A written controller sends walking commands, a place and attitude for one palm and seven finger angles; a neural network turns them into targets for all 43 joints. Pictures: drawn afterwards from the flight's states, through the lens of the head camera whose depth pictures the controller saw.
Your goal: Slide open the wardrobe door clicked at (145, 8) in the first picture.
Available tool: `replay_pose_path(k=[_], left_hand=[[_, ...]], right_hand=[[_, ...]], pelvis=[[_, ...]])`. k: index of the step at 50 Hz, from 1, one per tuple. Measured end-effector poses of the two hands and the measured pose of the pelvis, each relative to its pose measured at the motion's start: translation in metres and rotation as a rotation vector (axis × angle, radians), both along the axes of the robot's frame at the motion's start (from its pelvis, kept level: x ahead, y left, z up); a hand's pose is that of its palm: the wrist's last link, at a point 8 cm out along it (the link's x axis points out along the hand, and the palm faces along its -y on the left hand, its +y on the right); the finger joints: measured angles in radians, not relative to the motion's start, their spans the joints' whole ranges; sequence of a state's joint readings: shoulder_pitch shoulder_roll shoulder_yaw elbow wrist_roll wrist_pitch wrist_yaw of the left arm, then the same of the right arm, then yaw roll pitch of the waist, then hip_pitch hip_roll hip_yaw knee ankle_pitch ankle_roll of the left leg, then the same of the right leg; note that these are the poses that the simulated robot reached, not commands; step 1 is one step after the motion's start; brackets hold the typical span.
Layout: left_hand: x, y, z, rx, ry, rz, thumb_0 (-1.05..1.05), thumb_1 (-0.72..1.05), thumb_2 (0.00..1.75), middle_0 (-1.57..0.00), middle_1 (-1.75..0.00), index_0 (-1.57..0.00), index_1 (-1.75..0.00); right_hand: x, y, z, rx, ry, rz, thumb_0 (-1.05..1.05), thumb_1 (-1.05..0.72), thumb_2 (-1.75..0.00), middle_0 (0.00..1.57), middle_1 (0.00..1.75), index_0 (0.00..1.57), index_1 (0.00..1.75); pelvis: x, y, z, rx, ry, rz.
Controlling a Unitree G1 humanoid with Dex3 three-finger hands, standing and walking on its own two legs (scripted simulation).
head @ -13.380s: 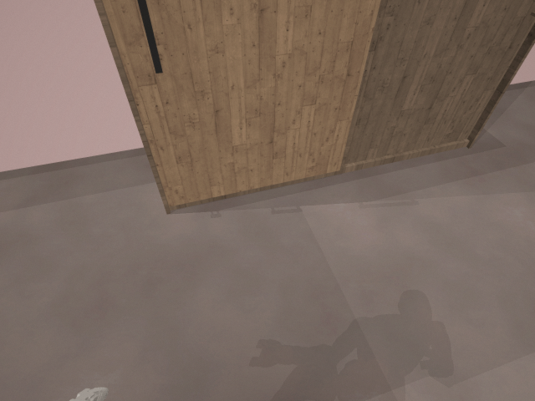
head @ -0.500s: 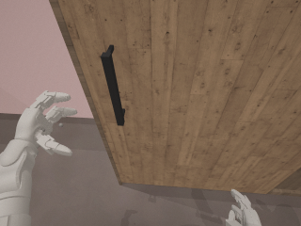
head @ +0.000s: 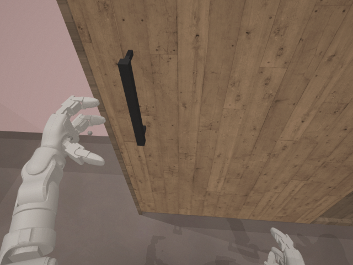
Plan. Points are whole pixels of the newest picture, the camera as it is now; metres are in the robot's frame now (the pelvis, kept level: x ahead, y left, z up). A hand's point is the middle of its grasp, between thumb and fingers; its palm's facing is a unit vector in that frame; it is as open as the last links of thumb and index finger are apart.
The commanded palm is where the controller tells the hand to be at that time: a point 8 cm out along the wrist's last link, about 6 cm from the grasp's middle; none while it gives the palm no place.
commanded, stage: move the hooked fingers beside the handle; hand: left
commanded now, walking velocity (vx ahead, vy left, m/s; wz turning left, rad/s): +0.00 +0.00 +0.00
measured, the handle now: (136, 103) +0.47 +0.13 +0.11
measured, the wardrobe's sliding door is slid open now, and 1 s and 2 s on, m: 0.00 0.00 0.00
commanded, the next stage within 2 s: none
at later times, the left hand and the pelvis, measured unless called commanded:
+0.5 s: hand (109, 119) +0.41 +0.18 +0.12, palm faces -0.01 -1.00 -0.01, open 14.0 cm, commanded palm +0.38 +0.24 +0.13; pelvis +0.01 -0.01 +0.00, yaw -1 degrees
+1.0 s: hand (110, 119) +0.41 +0.18 +0.12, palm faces +0.01 -1.00 -0.01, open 14.0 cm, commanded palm +0.38 +0.24 +0.13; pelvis +0.01 -0.01 +0.00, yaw -2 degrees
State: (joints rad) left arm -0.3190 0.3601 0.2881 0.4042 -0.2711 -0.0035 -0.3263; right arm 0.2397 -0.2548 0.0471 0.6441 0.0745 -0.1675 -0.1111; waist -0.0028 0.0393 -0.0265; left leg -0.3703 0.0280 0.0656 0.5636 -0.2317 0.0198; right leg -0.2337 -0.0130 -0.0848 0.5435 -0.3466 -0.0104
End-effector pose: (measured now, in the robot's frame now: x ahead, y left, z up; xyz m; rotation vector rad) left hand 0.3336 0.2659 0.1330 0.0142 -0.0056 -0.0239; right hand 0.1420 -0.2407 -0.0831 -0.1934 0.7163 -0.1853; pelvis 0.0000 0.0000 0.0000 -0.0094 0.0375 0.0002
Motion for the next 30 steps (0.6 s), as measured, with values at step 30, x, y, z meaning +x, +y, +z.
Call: replay_pose_path(k=[30], left_hand=[[0.059, -0.027, -0.010, 0.008, 0.034, 0.028, -0.02, -0.50, 0.30, -0.30, -1.20, -0.30, -1.20]], right_hand=[[-0.050, -0.032, -0.021, -0.002, 0.206, -0.094, 0.01, -0.90, -0.90, 0.20, 0.30, 0.20, 0.30]], pelvis=[[0.007, -0.012, -0.003, 0.007, 0.045, -0.018]])
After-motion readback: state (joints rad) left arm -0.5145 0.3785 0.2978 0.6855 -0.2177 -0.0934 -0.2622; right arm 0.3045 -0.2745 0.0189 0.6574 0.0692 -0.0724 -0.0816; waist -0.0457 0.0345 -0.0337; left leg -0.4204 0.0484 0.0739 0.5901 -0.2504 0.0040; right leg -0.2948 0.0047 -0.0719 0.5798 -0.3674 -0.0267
